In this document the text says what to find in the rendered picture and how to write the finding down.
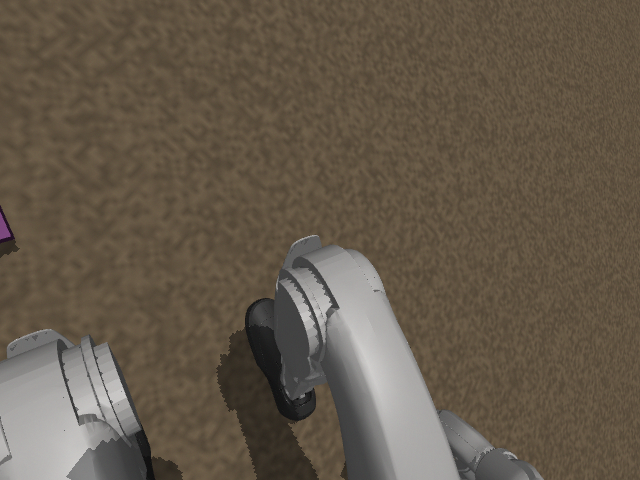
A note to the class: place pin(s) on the small box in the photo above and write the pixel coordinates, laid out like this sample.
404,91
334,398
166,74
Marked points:
5,230

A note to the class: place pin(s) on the right robot foot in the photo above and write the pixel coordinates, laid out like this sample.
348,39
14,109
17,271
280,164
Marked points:
259,324

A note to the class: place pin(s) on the left robot foot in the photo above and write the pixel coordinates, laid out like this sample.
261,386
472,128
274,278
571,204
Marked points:
146,453

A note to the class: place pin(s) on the right robot arm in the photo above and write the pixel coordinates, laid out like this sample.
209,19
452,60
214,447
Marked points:
501,464

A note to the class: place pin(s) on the right robot hand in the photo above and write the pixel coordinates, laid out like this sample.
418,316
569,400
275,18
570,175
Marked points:
468,446

